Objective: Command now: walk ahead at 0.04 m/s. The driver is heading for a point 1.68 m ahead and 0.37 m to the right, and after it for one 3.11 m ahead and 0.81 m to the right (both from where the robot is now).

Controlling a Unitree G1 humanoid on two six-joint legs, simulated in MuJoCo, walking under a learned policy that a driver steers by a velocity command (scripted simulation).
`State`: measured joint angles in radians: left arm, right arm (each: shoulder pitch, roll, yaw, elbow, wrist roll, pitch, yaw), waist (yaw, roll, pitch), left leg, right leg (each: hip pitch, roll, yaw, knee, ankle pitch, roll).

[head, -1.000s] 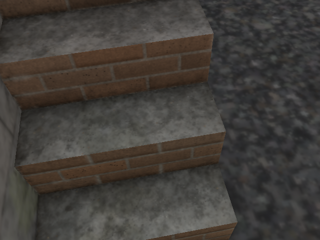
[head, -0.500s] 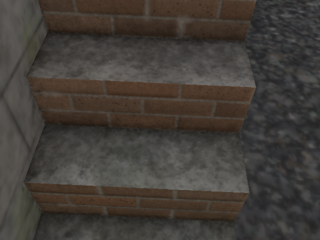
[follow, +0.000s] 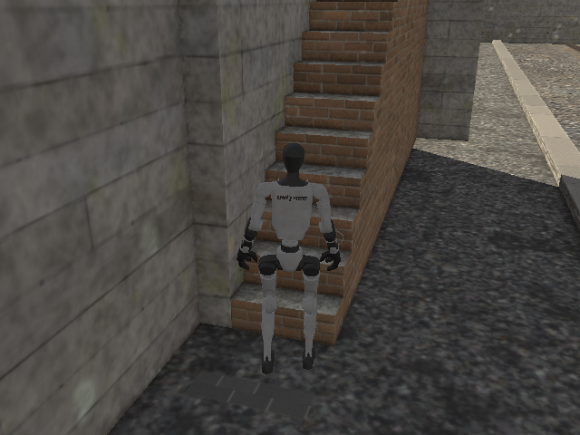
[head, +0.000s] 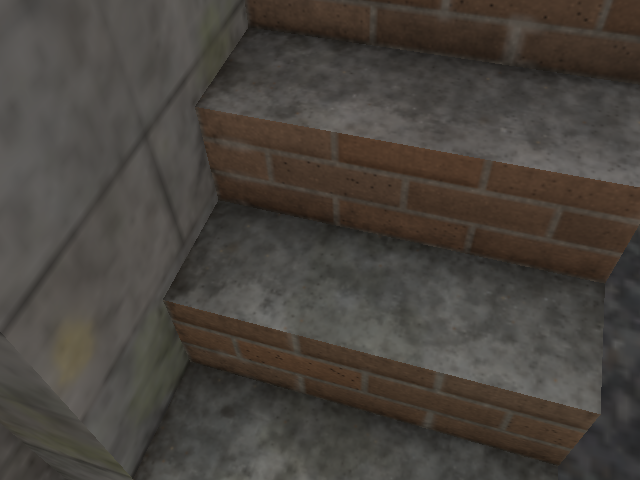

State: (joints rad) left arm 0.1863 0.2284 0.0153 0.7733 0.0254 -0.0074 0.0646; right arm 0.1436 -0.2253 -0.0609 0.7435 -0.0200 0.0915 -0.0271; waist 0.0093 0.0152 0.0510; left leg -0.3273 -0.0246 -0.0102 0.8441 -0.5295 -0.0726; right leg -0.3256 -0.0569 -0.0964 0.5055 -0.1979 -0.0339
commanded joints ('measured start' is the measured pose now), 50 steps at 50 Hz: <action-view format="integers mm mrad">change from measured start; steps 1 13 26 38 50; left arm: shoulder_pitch -31 -83 49 -73 -111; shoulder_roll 100 114 281 203 105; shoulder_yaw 22 78 112 95 58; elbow -66 -127 -183 -269 -238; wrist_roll -40 -32 25 -23 1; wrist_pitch -2 31 -41 23 -14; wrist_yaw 0 -17 -58 -16 -41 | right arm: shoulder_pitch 26 -5 -52 -25 -29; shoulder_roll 11 -140 -157 -114 -117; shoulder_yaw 24 -6 -19 -13 0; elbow -6 -21 -101 -93 -98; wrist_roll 5 1 26 11 -7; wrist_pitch -36 -111 -118 -103 -154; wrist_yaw -1 -81 -40 -44 19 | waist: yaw -13 -2 50 8 26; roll -183 61 -113 -162 112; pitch -129 -35 -214 -164 -52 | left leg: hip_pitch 123 221 -422 -207 -95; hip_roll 6 379 58 -12 146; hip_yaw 67 -130 -73 -62 -252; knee -502 -495 504 9 -572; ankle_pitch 233 751 -106 192 68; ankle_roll -9 317 -25 -6 164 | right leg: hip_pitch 157 -426 294 72 141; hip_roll -176 12 -313 -109 65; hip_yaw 273 222 588 483 238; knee -129 769 -139 -166 -3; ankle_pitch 218 -342 560 46 -40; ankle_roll -176 94 -352 -184 28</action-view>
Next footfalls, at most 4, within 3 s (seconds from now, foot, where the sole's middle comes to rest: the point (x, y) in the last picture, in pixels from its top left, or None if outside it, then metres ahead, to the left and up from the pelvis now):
0.06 left None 0.00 0.13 -0.77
0.46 right None -0.02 -0.12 -0.77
0.92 left None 0.03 0.09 -0.77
1.58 left None -0.02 0.13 -0.77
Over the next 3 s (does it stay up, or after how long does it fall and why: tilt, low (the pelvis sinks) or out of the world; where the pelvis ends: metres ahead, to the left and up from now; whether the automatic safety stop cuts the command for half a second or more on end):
stays up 0.24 0.08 0.12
